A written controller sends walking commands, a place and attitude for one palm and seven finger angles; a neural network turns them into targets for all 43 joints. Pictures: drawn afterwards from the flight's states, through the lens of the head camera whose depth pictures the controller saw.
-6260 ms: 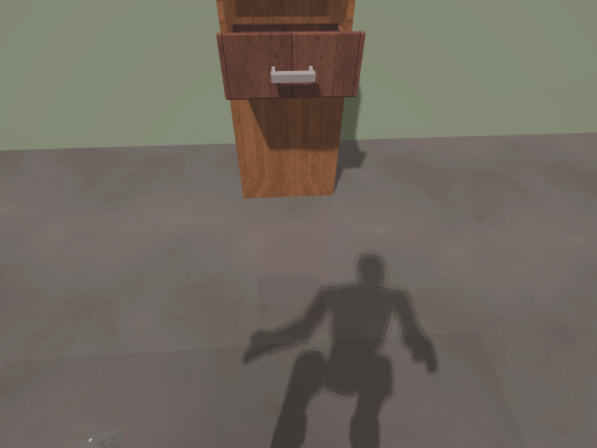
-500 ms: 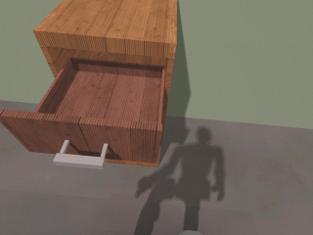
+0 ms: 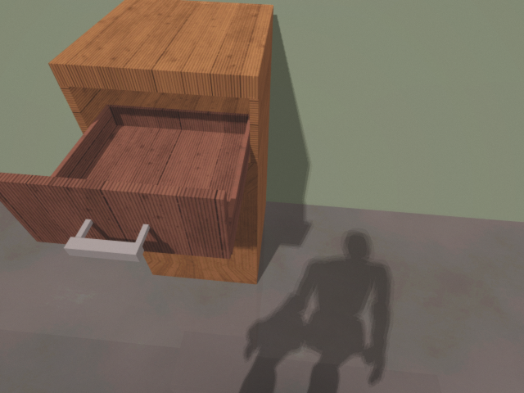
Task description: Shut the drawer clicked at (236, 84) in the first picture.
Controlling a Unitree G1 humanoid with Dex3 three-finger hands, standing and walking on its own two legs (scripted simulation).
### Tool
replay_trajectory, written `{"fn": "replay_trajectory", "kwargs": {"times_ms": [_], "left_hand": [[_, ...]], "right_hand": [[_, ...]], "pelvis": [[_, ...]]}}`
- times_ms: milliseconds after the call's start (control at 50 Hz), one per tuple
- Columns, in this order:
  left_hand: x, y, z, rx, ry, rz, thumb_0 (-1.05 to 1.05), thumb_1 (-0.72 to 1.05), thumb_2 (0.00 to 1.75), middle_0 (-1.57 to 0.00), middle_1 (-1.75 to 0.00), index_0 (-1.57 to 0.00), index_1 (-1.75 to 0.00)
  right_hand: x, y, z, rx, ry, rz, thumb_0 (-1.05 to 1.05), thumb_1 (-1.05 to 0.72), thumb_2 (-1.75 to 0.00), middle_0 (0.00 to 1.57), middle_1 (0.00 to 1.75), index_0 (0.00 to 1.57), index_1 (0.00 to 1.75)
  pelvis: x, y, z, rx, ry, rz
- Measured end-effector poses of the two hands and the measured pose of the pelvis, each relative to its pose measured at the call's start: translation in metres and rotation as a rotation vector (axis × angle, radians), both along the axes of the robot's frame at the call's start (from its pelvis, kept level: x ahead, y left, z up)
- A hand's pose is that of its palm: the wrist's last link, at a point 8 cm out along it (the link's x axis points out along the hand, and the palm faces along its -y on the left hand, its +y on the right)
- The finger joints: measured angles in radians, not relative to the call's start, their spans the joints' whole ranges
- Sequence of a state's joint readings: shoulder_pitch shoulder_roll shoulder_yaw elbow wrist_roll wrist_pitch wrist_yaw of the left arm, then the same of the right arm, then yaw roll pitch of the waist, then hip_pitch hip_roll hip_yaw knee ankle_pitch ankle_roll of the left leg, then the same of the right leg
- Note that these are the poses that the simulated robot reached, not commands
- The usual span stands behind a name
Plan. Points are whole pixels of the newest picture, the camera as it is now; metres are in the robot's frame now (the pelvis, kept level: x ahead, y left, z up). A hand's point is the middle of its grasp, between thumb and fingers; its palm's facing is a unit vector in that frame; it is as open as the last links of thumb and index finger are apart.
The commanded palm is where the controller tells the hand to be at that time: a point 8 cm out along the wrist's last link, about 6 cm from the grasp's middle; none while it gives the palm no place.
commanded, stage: come to a stop and stand still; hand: left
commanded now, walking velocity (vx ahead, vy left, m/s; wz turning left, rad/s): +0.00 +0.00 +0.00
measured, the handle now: (110, 238) +0.35 +0.29 +0.01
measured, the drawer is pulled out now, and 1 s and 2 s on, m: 0.29 0.29 0.29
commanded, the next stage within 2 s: look again from close up in 0.26 s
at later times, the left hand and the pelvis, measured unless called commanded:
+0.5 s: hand out of the picture -0.03 +0.17 -0.18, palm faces +0.03 -0.99 -0.17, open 7.4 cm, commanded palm none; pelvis -0.01 +0.02 -0.01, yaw +0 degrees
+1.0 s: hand out of the picture +0.01 +0.21 -0.17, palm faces +0.02 -0.98 -0.20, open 7.3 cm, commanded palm +0.10 +0.27 -0.07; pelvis +0.01 +0.05 +0.00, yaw -1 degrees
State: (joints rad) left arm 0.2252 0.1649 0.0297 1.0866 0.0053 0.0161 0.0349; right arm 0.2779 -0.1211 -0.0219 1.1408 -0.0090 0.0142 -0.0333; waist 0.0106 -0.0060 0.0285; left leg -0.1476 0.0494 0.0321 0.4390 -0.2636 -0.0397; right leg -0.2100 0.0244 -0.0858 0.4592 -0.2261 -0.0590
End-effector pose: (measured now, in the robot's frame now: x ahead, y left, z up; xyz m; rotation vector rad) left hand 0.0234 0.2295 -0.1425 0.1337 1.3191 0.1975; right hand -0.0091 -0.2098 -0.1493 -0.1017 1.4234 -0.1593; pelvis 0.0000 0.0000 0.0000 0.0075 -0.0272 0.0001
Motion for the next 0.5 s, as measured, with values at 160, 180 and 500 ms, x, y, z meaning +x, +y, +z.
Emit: {"fn": "replay_trajectory", "kwargs": {"times_ms": [160, 180, 500], "left_hand": [[-0.047, -0.015, 0.002, -0.026, 0.091, 0.015, 0.00, 0.92, 0.89, -0.20, -0.29, -0.20, -0.30], [-0.052, -0.017, 0.002, -0.029, 0.103, 0.016, 0.00, 0.92, 0.89, -0.20, -0.29, -0.20, -0.30], [-0.060, -0.009, -0.006, -0.049, 0.104, -0.019, 0.00, 0.90, 0.89, -0.21, -0.29, -0.20, -0.30]], "right_hand": [[-0.009, -0.002, -0.001, 0.015, -0.011, 0.006, 0.01, -0.91, -0.90, 0.20, 0.29, 0.20, 0.30], [-0.011, -0.002, -0.001, 0.016, -0.009, 0.005, 0.01, -0.91, -0.90, 0.20, 0.29, 0.20, 0.30], [-0.047, 0.016, -0.005, 0.010, 0.031, -0.026, 0.01, -0.91, -0.90, 0.20, 0.29, 0.20, 0.30]], "pelvis": [[-0.010, -0.003, 0.003, 0.000, -0.010, -0.006], [-0.011, -0.003, 0.003, -0.001, -0.009, -0.007], [-0.014, 0.019, -0.005, -0.032, 0.016, 0.001]]}}
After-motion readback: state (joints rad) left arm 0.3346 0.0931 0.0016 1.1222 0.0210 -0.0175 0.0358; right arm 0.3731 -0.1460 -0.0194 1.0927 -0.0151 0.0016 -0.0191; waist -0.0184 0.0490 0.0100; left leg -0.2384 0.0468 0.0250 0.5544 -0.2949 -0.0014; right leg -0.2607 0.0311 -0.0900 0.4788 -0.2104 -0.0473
